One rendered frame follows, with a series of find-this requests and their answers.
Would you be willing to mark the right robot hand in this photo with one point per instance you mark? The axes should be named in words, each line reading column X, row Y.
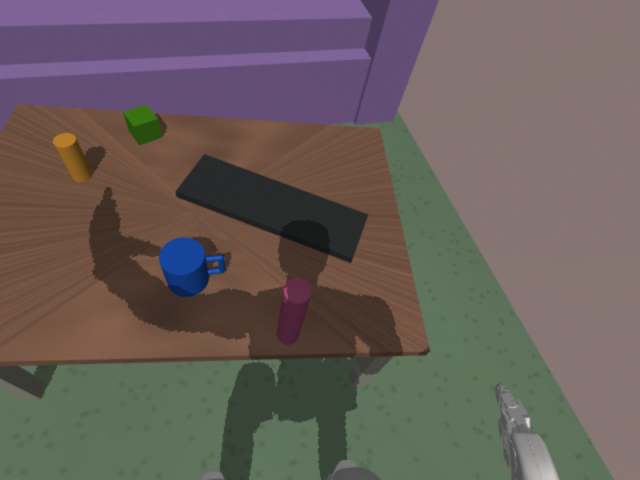
column 524, row 451

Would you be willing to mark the coffee table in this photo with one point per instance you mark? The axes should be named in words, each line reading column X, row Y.
column 80, row 278

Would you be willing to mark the sofa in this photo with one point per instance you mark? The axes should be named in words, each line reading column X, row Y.
column 303, row 61

